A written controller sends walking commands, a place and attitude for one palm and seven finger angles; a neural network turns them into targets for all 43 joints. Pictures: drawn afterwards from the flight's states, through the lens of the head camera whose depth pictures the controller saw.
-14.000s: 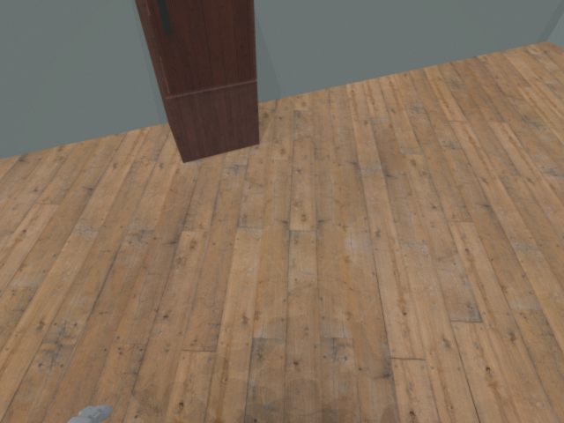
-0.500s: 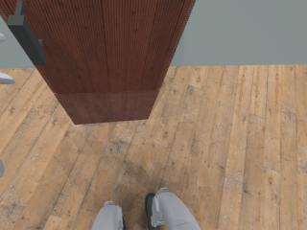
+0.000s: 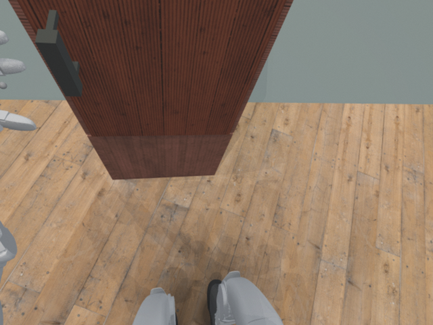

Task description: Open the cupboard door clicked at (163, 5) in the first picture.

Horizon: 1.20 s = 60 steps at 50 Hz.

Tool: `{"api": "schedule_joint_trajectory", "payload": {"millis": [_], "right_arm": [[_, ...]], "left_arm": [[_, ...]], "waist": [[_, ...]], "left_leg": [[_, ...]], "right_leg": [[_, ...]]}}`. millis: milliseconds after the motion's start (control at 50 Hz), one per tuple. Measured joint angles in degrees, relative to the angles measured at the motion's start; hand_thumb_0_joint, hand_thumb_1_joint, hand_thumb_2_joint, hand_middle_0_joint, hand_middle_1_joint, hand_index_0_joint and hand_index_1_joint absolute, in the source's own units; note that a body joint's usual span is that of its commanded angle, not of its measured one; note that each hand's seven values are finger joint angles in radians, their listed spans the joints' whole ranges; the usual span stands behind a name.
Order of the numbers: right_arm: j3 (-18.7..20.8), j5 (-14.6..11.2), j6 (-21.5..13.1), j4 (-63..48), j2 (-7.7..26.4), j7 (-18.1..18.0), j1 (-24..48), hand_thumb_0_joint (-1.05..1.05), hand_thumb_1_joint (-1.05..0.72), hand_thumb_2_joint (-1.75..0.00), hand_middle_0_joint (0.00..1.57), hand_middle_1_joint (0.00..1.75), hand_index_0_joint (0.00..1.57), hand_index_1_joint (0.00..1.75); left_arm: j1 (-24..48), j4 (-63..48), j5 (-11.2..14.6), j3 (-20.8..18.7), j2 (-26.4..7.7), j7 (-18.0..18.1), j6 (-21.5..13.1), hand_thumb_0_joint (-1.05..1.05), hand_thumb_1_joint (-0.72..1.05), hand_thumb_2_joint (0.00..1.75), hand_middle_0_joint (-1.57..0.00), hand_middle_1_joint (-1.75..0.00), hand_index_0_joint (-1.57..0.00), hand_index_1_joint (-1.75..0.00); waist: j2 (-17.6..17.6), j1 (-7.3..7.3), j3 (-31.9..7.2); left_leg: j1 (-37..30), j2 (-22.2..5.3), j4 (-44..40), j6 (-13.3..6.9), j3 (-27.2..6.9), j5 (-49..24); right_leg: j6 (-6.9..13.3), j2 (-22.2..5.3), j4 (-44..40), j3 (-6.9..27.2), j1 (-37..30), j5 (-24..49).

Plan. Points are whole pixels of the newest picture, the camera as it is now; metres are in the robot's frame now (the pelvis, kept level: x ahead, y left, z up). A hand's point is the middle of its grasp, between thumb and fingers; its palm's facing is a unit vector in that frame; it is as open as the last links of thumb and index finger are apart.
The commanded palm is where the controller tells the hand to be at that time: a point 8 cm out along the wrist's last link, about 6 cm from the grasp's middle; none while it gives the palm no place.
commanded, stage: move the hooked fingers beside the handle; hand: left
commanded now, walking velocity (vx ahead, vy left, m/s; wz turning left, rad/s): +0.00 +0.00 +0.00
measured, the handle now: (64, 55) +0.56 +0.23 +0.06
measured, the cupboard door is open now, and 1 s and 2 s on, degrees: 0 0 0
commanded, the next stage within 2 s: slide the fingers in behind the handle in 0.14 s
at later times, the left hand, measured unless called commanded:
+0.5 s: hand (22, 86) +0.49 +0.27 +0.07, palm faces +0.02 -1.00 -0.02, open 14.0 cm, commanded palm +0.48 +0.31 +0.06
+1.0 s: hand (46, 83) +0.50 +0.24 +0.07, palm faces +0.02 -1.00 -0.02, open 14.0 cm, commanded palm +0.48 +0.28 +0.06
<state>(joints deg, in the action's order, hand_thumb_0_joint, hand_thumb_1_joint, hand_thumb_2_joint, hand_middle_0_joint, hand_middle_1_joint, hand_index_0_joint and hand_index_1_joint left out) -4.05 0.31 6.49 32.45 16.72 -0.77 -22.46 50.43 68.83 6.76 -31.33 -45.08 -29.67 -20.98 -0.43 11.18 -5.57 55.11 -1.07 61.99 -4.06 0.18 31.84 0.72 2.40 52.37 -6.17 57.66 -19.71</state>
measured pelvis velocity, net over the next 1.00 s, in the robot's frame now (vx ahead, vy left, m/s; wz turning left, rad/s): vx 0.00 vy -0.01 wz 0.00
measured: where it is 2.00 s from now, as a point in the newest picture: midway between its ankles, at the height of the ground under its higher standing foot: outside the picture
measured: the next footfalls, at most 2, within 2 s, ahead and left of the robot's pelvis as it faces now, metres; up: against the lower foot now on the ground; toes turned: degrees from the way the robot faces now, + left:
none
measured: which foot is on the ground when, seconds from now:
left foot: down 0.00-1.00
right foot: down 0.00-1.00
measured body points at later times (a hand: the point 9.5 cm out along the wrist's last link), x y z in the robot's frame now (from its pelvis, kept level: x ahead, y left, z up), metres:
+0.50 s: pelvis -0.01 +0.00 +0.00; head +0.15 +0.04 +0.42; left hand +0.48 +0.33 +0.07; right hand -0.01 -0.27 -0.09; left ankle -0.04 +0.06 -0.67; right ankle +0.04 -0.12 -0.67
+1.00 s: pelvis +0.00 -0.01 +0.00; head +0.15 +0.03 +0.42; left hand +0.49 +0.30 +0.07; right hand +0.00 -0.27 -0.10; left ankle -0.04 +0.06 -0.67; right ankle +0.04 -0.12 -0.67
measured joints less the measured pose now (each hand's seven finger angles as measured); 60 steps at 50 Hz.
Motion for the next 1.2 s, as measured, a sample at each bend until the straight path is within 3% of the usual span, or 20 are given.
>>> {"api": "schedule_joint_trajectory", "payload": {"millis": [320, 440, 680, 880, 1000, 1200], "right_arm": [[-0.52, -0.10, -0.02, -0.02, -0.41, -0.11, -0.13, 0.00, -0.91, -0.90, 0.20, 0.30, 0.21, 0.30], [-0.42, -0.17, 0.25, 0.59, -0.45, 0.13, -0.87, 0.00, -0.91, -0.90, 0.20, 0.30, 0.21, 0.30], [-0.28, -0.04, -0.28, 0.47, -0.38, 0.05, -0.58, 0.00, -0.91, -0.90, 0.20, 0.30, 0.21, 0.30], [-0.07, -0.02, -0.11, 0.36, -0.53, 0.28, -0.68, 0.00, -0.91, -0.90, 0.20, 0.30, 0.21, 0.30], [0.31, -0.09, 0.41, 0.87, -0.89, 0.66, -0.67, 0.00, -0.91, -0.90, 0.20, 0.30, 0.20, 0.30], [0.48, 0.02, 0.07, 0.49, -1.28, 0.87, 0.01, 0.00, -0.91, -0.90, 0.20, 0.30, 0.20, 0.30]], "left_arm": [[1.04, 0.49, -0.71, 0.77, 0.14, 1.51, 0.23, -0.01, -0.50, 0.30, -0.30, -1.20, -0.30, -1.20], [0.68, -0.09, 0.21, 1.83, 1.84, 1.77, -0.48, -0.01, -0.50, 0.30, -0.29, -1.20, -0.30, -1.20], [1.23, -0.04, -0.85, 2.29, 3.40, 4.68, -0.99, -0.01, -0.50, 0.30, -0.30, -1.20, -0.30, -1.20], [0.27, -1.09, -0.55, 2.98, 5.12, 5.96, -1.00, -0.01, -0.50, 0.30, -0.30, -1.20, -0.30, -1.20], [-0.65, -2.65, 0.37, 4.63, 7.81, 6.82, -1.56, -0.01, -0.50, 0.30, -0.29, -1.20, -0.30, -1.20], [-1.44, -2.53, -0.50, 4.97, 10.07, 9.55, -2.39, -0.01, -0.50, 0.30, -0.30, -1.20, -0.30, -1.20]], "waist": [[-0.17, 0.46, 0.38], [-0.34, 0.12, 0.10], [-0.23, 0.81, 0.31], [-0.40, 0.39, 0.13], [-0.51, -0.36, -0.22], [-0.50, -0.31, -0.49]], "left_leg": [[0.37, -0.02, 0.54, 0.10, -0.02, -0.20], [0.07, 0.04, 0.26, 0.14, 0.11, -0.39], [0.28, -0.01, 0.37, 0.31, 0.37, -0.39], [-0.46, 0.00, -0.36, 0.43, 0.52, -0.38], [-1.40, 0.11, -0.95, 0.53, 0.44, -0.37], [-2.36, 0.11, -1.27, 0.62, 0.73, -0.27]], "right_leg": [[0.19, 0.00, 0.57, -0.02, 0.41, 0.22], [0.26, -0.04, 0.52, 0.12, 0.24, 0.31], [0.47, 0.01, 1.07, 0.38, 0.76, 0.19], [0.55, 0.06, 0.75, 0.60, 0.26, 0.00], [0.57, -0.01, 0.41, 0.57, -0.62, -0.21], [0.71, 0.04, 0.60, 0.89, -1.22, -0.46]]}}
